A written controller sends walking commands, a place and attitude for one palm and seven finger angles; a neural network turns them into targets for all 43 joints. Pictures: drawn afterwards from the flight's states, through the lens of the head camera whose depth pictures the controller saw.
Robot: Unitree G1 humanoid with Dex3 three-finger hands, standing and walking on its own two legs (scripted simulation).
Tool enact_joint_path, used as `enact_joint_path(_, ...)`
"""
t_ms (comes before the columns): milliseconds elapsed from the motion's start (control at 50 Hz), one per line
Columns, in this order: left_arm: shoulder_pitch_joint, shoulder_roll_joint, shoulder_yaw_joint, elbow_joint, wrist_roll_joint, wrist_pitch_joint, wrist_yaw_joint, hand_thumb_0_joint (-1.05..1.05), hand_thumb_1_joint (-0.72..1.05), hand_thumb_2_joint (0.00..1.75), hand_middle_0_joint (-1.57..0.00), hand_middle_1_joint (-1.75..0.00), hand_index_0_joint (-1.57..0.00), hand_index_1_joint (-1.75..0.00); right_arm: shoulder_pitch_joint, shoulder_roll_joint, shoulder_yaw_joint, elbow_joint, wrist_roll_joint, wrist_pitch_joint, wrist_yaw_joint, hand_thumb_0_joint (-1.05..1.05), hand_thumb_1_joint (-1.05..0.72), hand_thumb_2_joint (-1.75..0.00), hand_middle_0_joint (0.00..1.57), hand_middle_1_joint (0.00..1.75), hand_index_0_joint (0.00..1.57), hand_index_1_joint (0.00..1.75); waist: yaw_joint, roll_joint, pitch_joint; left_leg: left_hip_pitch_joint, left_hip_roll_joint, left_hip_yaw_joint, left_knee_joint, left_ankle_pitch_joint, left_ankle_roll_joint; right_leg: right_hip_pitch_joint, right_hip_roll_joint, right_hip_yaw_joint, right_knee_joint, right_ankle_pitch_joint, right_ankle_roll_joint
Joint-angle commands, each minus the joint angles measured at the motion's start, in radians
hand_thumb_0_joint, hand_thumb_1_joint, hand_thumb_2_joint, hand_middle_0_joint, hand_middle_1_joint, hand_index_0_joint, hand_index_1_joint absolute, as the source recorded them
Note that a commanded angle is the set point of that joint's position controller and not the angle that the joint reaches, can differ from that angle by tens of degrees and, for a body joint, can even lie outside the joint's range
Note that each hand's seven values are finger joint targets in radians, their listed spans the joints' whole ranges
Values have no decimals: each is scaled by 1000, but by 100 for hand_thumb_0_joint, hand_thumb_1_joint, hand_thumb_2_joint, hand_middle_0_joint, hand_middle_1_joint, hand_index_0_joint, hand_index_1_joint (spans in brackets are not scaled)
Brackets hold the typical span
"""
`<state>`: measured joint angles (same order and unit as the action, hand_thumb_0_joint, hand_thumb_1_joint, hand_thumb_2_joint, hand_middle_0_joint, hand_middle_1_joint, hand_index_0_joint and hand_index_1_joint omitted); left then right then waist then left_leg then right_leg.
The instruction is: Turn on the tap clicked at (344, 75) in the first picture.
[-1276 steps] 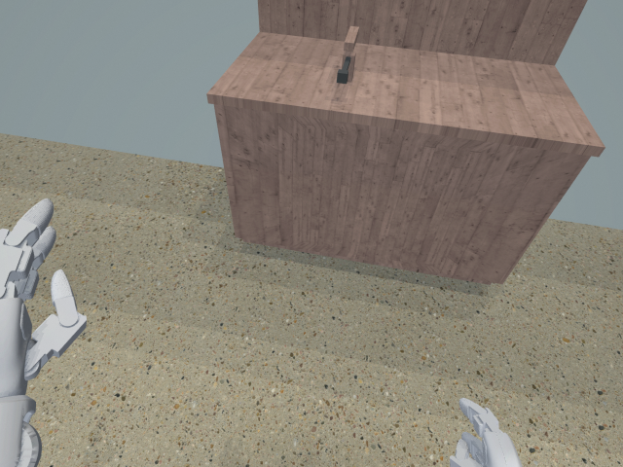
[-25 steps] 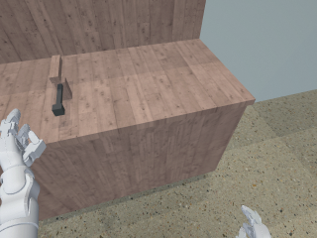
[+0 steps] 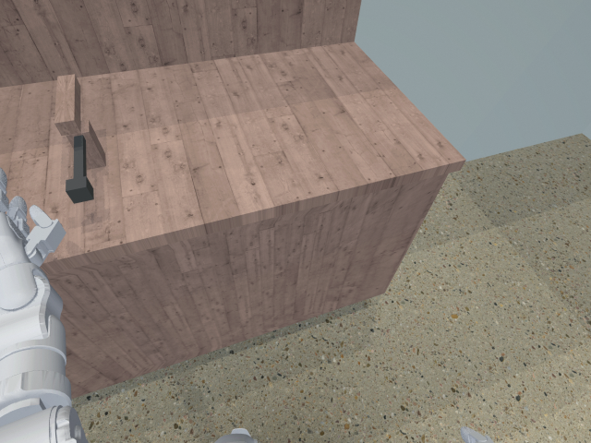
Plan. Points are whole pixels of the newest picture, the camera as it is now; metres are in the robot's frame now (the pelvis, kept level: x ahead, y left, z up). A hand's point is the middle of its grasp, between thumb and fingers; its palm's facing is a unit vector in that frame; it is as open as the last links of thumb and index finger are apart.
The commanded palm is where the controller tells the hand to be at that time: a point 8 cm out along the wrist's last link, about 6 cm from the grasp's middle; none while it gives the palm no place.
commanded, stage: reach beside the lever's end, fingers flat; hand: left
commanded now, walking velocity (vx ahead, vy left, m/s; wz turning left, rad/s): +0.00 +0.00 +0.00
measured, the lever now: (80, 189) +0.46 +0.34 +0.06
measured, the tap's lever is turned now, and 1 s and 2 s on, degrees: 0 0 14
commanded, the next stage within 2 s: push the lever round in 0.78 s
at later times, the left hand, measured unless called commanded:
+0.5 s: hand (62, 204) +0.42 +0.36 +0.06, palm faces +0.59 -0.80 -0.07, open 7.8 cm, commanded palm +0.38 +0.38 +0.06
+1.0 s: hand (63, 208) +0.42 +0.35 +0.06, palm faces +0.58 -0.81 -0.07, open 7.8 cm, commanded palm +0.38 +0.38 +0.05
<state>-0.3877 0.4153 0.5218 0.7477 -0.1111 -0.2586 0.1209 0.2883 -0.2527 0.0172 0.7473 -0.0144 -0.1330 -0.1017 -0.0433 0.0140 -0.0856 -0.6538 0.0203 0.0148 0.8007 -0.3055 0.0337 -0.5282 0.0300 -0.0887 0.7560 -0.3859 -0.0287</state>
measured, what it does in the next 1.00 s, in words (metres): stands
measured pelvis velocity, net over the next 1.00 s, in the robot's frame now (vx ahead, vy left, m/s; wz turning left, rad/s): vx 0.00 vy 0.00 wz -0.01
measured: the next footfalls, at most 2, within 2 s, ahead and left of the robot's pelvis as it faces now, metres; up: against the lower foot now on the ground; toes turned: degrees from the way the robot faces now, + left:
none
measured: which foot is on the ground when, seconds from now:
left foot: down 0.00-1.00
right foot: down 0.00-1.00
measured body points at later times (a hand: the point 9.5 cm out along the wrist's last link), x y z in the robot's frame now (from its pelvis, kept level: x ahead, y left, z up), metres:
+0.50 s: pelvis +0.00 +0.00 -0.02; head +0.08 +0.02 +0.42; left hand +0.39 +0.40 +0.07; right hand +0.03 -0.28 -0.13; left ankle +0.05 +0.09 -0.71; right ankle -0.01 -0.10 -0.71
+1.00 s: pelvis +0.00 +0.00 -0.02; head +0.08 +0.03 +0.42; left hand +0.38 +0.39 +0.06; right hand +0.05 -0.28 -0.13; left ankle +0.05 +0.09 -0.71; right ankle -0.01 -0.10 -0.71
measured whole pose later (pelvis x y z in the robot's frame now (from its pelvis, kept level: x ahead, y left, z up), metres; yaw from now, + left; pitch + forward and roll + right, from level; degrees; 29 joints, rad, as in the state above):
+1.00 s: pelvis +0.00 +0.00 -0.02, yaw -1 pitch +15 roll -4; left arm -0.62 0.58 0.60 1.08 -0.06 -0.38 0.05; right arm 0.32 -0.26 0.03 0.73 -0.02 -0.04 -0.08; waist -0.09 0.01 -0.11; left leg -0.85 0.04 -0.01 0.94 -0.35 0.03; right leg -0.71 0.05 -0.11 0.87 -0.43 -0.03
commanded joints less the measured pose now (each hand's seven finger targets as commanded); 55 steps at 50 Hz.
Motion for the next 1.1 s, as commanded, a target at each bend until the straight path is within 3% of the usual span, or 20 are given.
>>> enact_joint_path(0, -380, 313, 30, -169, 16, -117, -16, 0, 90, 90, -16, -17, -16, -17, 30, -170, -64, -90, -4, -28, -1, 0, -90, -90, 20, 30, 20, 30, -4, 125, -283, 282, 7, -104, -93, 125, -11, -64, 14, 66, -83, 145, 8)
enact_joint_path(20, -397, 305, 20, -155, 16, -123, -22, 0, 90, 90, -16, -17, -16, -17, 34, -172, -64, -87, -4, -26, 0, 0, -90, -90, 20, 30, 20, 30, -12, 131, -278, 280, 9, -105, -86, 122, -12, -83, 14, 65, -77, 142, 8)
enact_joint_path(100, -404, 376, 75, -51, 15, -132, -38, 0, 90, 90, -15, -16, -15, -16, 66, -184, -67, -84, -5, -4, 3, 0, -90, -90, 20, 30, 20, 30, -10, 75, -282, 215, 6, -100, -63, 132, -5, -77, 13, 67, -59, 157, 12)
enact_joint_path(200, -487, 431, 102, -26, 38, -175, -39, 0, 90, 90, -15, -15, -15, -15, 98, -189, -71, -75, -12, 17, 11, 0, -90, -90, 20, 30, 20, 30, -14, 138, -327, 239, 13, -109, -35, 154, -11, -131, 19, 67, -29, 153, 10)
enact_joint_path(300, -516, 484, 128, 85, 54, -192, -53, 0, 90, 90, -15, -15, -15, -15, 123, -196, -67, -68, -15, 42, 15, 0, -90, -90, 20, 30, 20, 30, -34, 103, -312, 160, 13, -98, 3, 150, -3, -151, 18, 72, -5, 163, 16)
enact_joint_path(360, -590, 553, 155, 102, 65, -204, -65, 0, 90, 90, -15, -15, -15, -15, 139, -205, -67, -65, -17, 54, 12, 0, -90, -90, 20, 30, 20, 30, -40, 130, -342, 145, 14, -99, 20, 137, 0, -162, 20, 79, 5, 156, 15)
enact_joint_path(400, -570, 535, 139, 99, 68, -210, -71, 0, 90, 90, -15, -15, -15, -15, 144, -202, -66, -70, -18, 58, 17, 0, -90, -90, 20, 30, 20, 30, -34, 173, -380, 189, 16, -98, 25, 167, -5, -176, 23, 76, 10, 164, 15)
enact_joint_path(480, -515, 509, 131, 95, 54, -213, -82, 0, 90, 90, -15, -15, -15, -15, 155, -203, -68, -77, -14, 73, 24, 0, -90, -90, 20, 30, 20, 30, -22, 174, -406, 227, 23, -107, 24, 213, -10, -176, 32, 66, 18, 175, 11)
enact_joint_path(500, -526, 503, 130, 87, 46, -209, -83, 0, 90, 90, -15, -15, -15, -15, 153, -203, -69, -77, -13, 76, 24, 0, -90, -90, 20, 30, 20, 30, -29, 163, -401, 219, 22, -103, 29, 212, -7, -171, 32, 68, 14, 181, 14)
enact_joint_path(580, -452, 507, 156, 89, 36, -190, -81, 0, 90, 90, -15, -15, -15, -15, 152, -201, -70, -87, -8, 88, 24, 0, -90, -90, 20, 30, 20, 30, -14, 126, -370, 191, 19, -97, 19, 222, -4, -141, 34, 64, 8, 193, 15)
enact_joint_path(640, -483, 524, 164, 67, 40, -190, -73, 0, 90, 90, -15, -15, -15, -15, 142, -197, -67, -89, -7, 91, 22, 0, -90, -90, 20, 30, 20, 30, -24, 112, -341, 153, 15, -87, 16, 174, 2, -129, 33, 72, 0, 180, 18)
enact_joint_path(660, -470, 543, 186, 45, 43, -198, -69, 0, 90, 90, -15, -15, -15, -15, 140, -199, -69, -93, -8, 90, 21, 0, -90, -90, 20, 30, 20, 30, -13, 145, -345, 162, 15, -88, 18, 185, 2, -132, 34, 72, 4, 182, 14)
enact_joint_path(760, -534, 508, 137, 13, 57, -227, -69, 0, 90, 90, -15, -15, -15, -15, 131, -196, -67, -83, -10, 81, 19, 0, -90, -90, 20, 30, 20, 30, -36, 191, -338, 211, 21, -105, 10, 143, -4, -187, 36, 71, 2, 131, 8)
enact_joint_path(780, -510, 493, 125, 34, 56, -222, -73, 0, 90, 90, -15, -15, -15, -15, 127, -195, -66, -83, -9, 81, 17, 0, -90, -90, 20, 30, 20, 30, -33, 187, -339, 211, 21, -108, 5, 130, -7, -191, 35, 70, 0, 120, 9)
enact_joint_path(820, -543, 476, 102, 89, 48, -204, -82, 0, 90, 90, -15, -15, -15, -15, 127, -199, -62, -76, -5, 78, 12, 0, -90, -90, 20, 30, 20, 30, -55, 125, -284, 169, 23, -115, -3, 72, -3, -205, 32, 67, -11, 93, 12)
enact_joint_path(860, -573, 475, 88, 79, 47, -195, -85, 0, 90, 90, -15, -15, -15, -15, 123, -200, -59, -82, -3, 76, 7, 0, -90, -90, 20, 30, 20, 30, -56, 162, -298, 174, 20, -116, -11, 42, -1, -208, 29, 70, -16, 75, 11)
enact_joint_path(940, -619, 486, 76, 122, 55, -182, -71, 0, 90, 90, -15, -15, -15, -15, 129, -201, -53, -79, -5, 69, 3, 0, -90, -90, 20, 30, 20, 30, -63, 139, -300, 155, 19, -124, -13, 15, -1, -209, 23, 71, -22, 66, 13)
enact_joint_path(980, -639, 482, 69, 121, 63, -191, -60, 0, 90, 90, -15, -15, -15, -15, 135, -200, -54, -77, -9, 67, 6, 0, -90, -90, 20, 30, 20, 30, -66, 139, -332, 167, 20, -125, -1, 44, -1, -211, 22, 71, -13, 85, 13)
enact_joint_path(1000, -624, 502, 88, 131, 66, -193, -54, 0, 90, 90, -15, -15, -15, -15, 140, -202, -54, -76, -10, 68, 8, 0, -90, -90, 20, 30, 20, 30, -55, 144, -343, 170, 20, -124, 3, 64, -2, -203, 24, 71, -10, 97, 12)
enact_joint_path(1080, -605, 479, 80, 97, 71, -205, -38, 0, 90, 90, -15, -15, -15, -15, 149, -199, -58, -79, -14, 76, 20, 0, -90, -90, 20, 30, 20, 30, -43, 187, -400, 231, 22, -123, 16, 164, -12, -197, 28, 64, 7, 149, 8)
